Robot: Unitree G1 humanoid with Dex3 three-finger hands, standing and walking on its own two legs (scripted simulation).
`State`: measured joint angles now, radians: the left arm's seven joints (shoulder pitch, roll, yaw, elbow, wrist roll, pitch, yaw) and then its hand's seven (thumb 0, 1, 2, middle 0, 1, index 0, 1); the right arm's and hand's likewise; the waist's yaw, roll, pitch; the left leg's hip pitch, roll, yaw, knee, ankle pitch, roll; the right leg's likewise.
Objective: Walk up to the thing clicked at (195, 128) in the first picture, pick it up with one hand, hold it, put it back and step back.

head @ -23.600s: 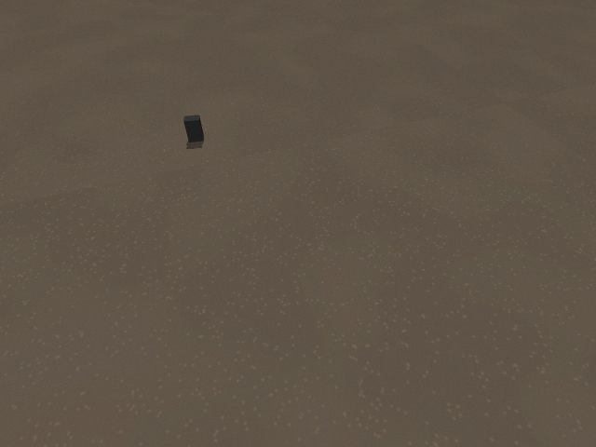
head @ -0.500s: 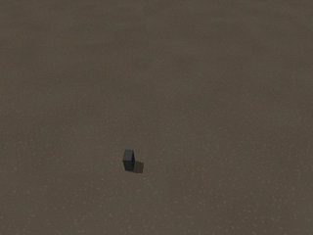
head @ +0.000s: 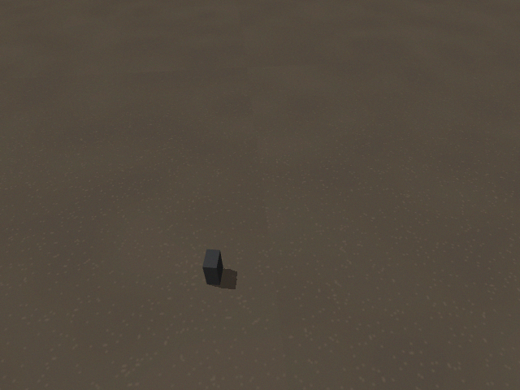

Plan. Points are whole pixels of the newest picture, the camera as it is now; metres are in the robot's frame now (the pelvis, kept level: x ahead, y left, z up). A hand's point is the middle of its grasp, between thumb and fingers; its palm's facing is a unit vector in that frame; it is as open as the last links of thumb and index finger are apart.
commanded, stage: stand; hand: left
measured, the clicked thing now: (213, 267) +0.77 +0.22 -0.71
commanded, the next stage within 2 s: walk up in 0.90 s
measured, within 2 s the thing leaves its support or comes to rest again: neither
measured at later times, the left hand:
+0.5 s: hand out of the picture +0.04 +0.25 -0.15, palm faces -0.02 -0.94 -0.34, open 7.4 cm
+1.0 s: hand out of the picture +0.06 +0.25 -0.15, palm faces +0.03 -0.95 -0.32, open 7.4 cm
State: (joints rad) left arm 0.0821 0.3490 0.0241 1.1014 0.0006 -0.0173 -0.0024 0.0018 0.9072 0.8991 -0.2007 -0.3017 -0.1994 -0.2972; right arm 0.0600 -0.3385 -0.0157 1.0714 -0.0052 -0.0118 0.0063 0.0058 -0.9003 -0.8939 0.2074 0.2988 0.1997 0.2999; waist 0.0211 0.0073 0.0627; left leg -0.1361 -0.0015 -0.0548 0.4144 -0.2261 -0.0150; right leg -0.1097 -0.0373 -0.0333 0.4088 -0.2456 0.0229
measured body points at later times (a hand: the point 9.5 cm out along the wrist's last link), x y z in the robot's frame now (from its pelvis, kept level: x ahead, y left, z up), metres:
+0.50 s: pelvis -0.02 -0.01 +0.00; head -0.01 -0.01 +0.45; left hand +0.05 +0.30 -0.13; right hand +0.04 -0.31 -0.13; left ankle +0.00 +0.13 -0.74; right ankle -0.01 -0.13 -0.74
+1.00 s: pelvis -0.01 -0.01 +0.01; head -0.01 -0.01 +0.46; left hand +0.05 +0.30 -0.12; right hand +0.05 -0.31 -0.13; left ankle -0.01 +0.13 -0.73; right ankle -0.02 -0.13 -0.74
